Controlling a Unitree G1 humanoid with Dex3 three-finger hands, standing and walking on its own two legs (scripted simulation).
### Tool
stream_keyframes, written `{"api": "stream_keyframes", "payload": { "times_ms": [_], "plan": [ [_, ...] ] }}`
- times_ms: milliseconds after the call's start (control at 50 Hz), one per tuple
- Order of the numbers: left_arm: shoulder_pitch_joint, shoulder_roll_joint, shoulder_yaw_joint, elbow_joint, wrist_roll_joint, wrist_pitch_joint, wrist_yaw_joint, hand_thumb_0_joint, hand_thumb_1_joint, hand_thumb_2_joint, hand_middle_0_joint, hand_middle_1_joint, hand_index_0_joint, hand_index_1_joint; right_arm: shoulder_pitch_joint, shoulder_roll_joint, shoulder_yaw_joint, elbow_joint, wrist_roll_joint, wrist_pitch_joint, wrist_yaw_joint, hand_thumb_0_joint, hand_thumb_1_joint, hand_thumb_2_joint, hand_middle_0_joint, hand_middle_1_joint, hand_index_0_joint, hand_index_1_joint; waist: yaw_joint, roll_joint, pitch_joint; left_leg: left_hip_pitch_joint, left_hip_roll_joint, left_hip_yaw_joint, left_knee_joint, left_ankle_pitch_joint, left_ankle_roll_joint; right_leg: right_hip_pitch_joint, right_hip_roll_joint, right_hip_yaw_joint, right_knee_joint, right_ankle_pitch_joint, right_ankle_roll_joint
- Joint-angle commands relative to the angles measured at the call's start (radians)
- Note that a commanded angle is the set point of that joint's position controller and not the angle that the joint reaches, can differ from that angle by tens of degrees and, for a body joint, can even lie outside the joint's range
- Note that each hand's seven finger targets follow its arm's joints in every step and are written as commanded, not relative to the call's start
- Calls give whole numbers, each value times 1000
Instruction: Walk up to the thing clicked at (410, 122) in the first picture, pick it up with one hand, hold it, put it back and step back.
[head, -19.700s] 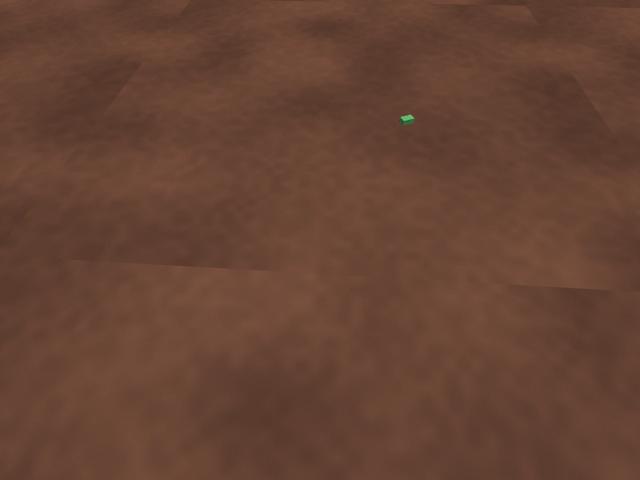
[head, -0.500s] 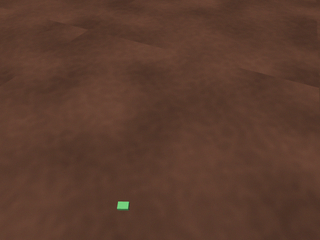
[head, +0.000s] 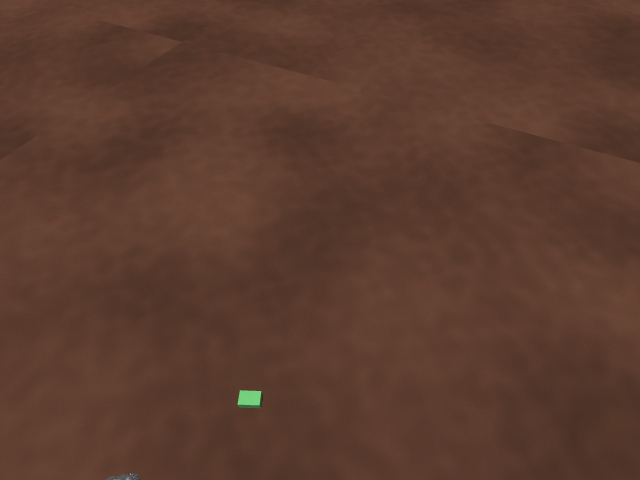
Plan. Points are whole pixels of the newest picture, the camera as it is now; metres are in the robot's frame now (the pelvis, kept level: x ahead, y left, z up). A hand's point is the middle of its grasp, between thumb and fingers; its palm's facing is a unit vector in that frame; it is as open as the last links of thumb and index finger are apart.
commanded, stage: rise first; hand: left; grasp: from above
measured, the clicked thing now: (250, 399) +0.45 +0.24 -0.77
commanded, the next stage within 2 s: none
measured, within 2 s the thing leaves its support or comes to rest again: neither
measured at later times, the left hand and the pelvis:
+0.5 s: hand out of the picture +0.13 +0.26 -0.21, palm faces -0.14 -0.90 -0.42, open 12.0 cm; pelvis -0.01 +0.01 -0.07, yaw +1 degrees
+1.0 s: hand out of the picture +0.15 +0.28 -0.31, palm faces -0.37 -0.73 -0.57, open 12.0 cm; pelvis -0.03 +0.01 -0.16, yaw +0 degrees
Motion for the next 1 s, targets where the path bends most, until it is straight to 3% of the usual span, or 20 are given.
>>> {"api": "stream_keyframes", "payload": {
  "times_ms": [0,20,40,60,80,120,160,220,260,360,420,500,600,720,760,800,860,920,960,980],
  "plan": [
    [-253,217,111,-68,32,-29,-4,0,501,794,-306,-619,-295,-640,29,-111,-44,-193,7,-30,-28,0,-862,-889,199,300,200,300,-27,-57,-99,-128,-13,25,87,35,24,-145,8,-5,50,37,-17],
    [-291,295,158,-123,59,-41,-10,0,421,796,-336,-656,-321,-672,54,-111,-59,-205,2,-38,-34,0,-876,-892,200,300,200,300,-13,-25,-202,-127,-17,21,121,78,23,-123,-1,4,97,99,-14],
    [-213,295,181,-110,90,-36,-27,0,341,771,-317,-722,-318,-722,63,-107,-70,-238,-6,-44,-29,0,-867,-889,200,300,200,300,-3,10,-273,-139,-27,22,164,128,19,-108,-5,4,141,147,-16],
    [-95,246,167,-20,127,-18,-42,0,261,759,-326,-778,-337,-766,98,-103,-80,-241,-13,-44,-24,0,-912,-900,200,300,200,300,-7,-44,-270,-190,-26,11,209,147,21,-135,-1,-1,179,169,-15],
    [-12,224,173,-5,147,-7,-52,0,181,750,-350,-757,-354,-754,101,-99,-88,-266,-16,-43,-18,0,-897,-896,201,300,201,300,30,-32,-286,-219,-32,12,235,162,17,-132,0,-3,211,176,-20],
    [-61,266,205,-174,169,5,-42,0,21,730,-356,-794,-363,-787,83,-98,-99,-326,-14,-44,-16,0,-890,-893,201,300,201,300,55,55,-369,-194,-35,7,238,190,2,-128,6,-5,228,174,-27],
    [-5,183,160,-165,178,56,-28,0,-139,729,-377,-782,-374,-785,62,-84,-89,-373,-6,-39,-12,0,-884,-891,202,300,201,300,41,44,-283,-242,-30,0,233,136,-3,-192,13,-14,221,103,-28],
    [-62,193,156,-252,194,115,-11,0,-291,732,-400,-763,-390,-773,28,-83,-88,-437,-2,-47,-11,0,-922,-903,202,300,201,300,12,5,-247,-302,-16,-11,277,47,3,-271,19,-23,256,11,-24],
    [-50,159,136,-297,192,139,-10,0,-288,713,-410,-766,-402,-774,38,-73,-86,-452,-4,-60,-10,0,-925,-906,201,300,201,300,-1,-21,-238,-348,-14,-13,315,3,7,-320,20,-26,291,-31,-21],
    [-50,177,164,-456,207,128,-9,0,-254,694,-427,-731,-416,-742,59,-63,-96,-490,-15,-98,-14,0,-912,-903,201,300,200,300,-17,-10,-298,-428,-9,-18,444,-20,10,-443,18,-21,419,-50,-16],
    [36,199,180,-583,232,120,-8,0,-262,691,-454,-706,-438,-722,65,-56,-98,-517,-16,-113,-18,0,-933,-908,201,300,200,300,-4,55,-373,-429,-8,-19,495,29,6,-462,11,-15,482,-11,-20],
    [115,189,171,-666,270,146,-3,0,-266,681,-474,-696,-456,-714,58,-58,-100,-537,-21,-123,-22,0,-950,-912,201,300,200,300,-10,89,-401,-431,8,-42,535,78,-2,-543,18,-22,545,-10,-24],
    [186,166,163,-734,275,187,6,0,-285,684,-450,-718,-439,-727,58,-56,-95,-558,-22,-132,-17,0,-968,-916,201,300,200,300,-16,71,-425,-478,16,-62,600,129,2,-596,21,-28,604,-4,-24],
    [237,156,161,-782,289,210,12,0,-222,656,-468,-690,-461,-696,38,-44,-94,-598,-23,-147,-16,0,-949,-911,201,300,200,300,-16,31,-417,-621,-7,-35,686,21,15,-624,15,-20,646,-21,-21],
    [187,179,154,-793,304,205,8,0,-217,657,-458,-699,-453,-703,33,-52,-94,-596,-23,-152,-16,0,-937,-908,201,300,200,300,-30,40,-425,-640,-2,-37,710,3,13,-668,18,-22,678,-45,-23],
    [125,197,155,-758,332,186,10,0,-242,666,-465,-690,-454,-700,26,-54,-92,-590,-24,-161,-13,0,-954,-913,201,300,200,300,-46,30,-411,-708,-5,-39,767,-17,17,-729,18,-22,723,-54,-21],
    [39,225,165,-674,403,129,16,0,-255,671,-468,-686,-454,-699,13,-58,-89,-574,-28,-176,-5,0,-960,-914,201,300,200,300,-48,36,-422,-808,-10,-37,857,-70,18,-846,17,-16,824,-97,-23],
    [-45,222,143,-625,462,48,19,0,-250,663,-467,-712,-461,-717,-4,-76,-97,-558,-31,-194,11,0,-969,-917,201,300,200,300,-45,68,-486,-900,-11,-56,948,-116,10,-1008,18,-19,958,-158,-27],
    [-102,269,159,-616,505,-6,26,0,-256,679,-461,-713,-452,-722,-10,-88,-104,-541,-30,-199,18,0,-966,-916,201,300,200,300,-29,91,-557,-941,-12,-56,1004,-134,9,-1062,16,-12,1019,-169,-28],
    [-125,266,142,-629,527,-30,30,0,-250,677,-462,-728,-456,-734,-9,-93,-107,-540,-31,-200,22,0,-967,-916,201,300,200,300,-28,107,-600,-945,-13,-57,1030,-134,6,-1092,17,-12,1053,-169,-28]
  ]
}}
